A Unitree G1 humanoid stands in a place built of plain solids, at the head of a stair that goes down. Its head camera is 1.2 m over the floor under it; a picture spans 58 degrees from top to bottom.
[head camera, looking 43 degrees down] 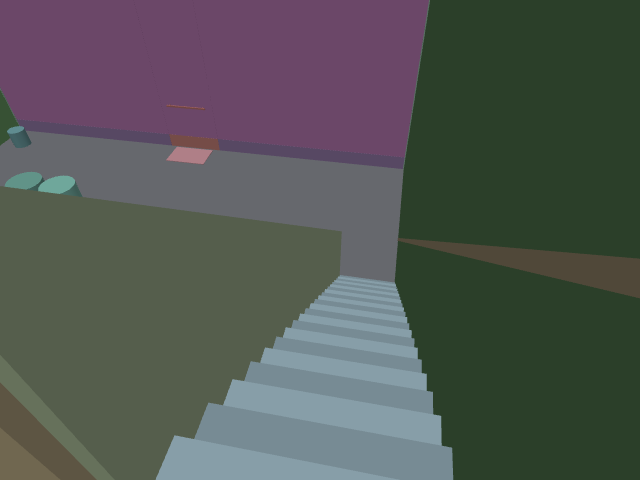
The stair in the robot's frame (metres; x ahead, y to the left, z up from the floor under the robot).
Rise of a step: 0.18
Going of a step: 0.20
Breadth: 0.90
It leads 11 degrees to the right of straight ahead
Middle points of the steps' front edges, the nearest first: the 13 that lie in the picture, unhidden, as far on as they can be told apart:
0.50 0.02 -0.18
0.70 -0.02 -0.37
0.90 -0.06 -0.55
1.10 -0.09 -0.73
1.30 -0.13 -0.91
1.50 -0.17 -1.10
1.70 -0.21 -1.28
1.90 -0.24 -1.46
2.10 -0.28 -1.65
2.29 -0.32 -1.83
2.49 -0.35 -2.01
2.69 -0.39 -2.20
2.89 -0.43 -2.38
